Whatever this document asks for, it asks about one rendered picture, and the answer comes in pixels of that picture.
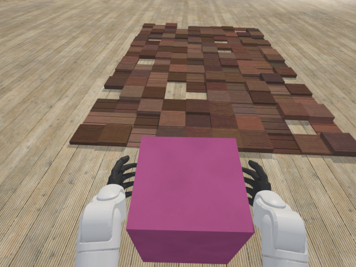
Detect right robot forearm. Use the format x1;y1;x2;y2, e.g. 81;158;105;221
253;190;309;267

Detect carton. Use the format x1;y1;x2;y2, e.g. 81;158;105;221
126;136;255;264

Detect left robot forearm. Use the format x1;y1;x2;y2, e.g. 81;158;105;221
74;184;127;267

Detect right robot hand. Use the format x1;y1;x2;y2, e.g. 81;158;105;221
242;160;271;206

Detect left robot hand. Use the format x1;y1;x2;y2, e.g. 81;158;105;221
107;155;137;198

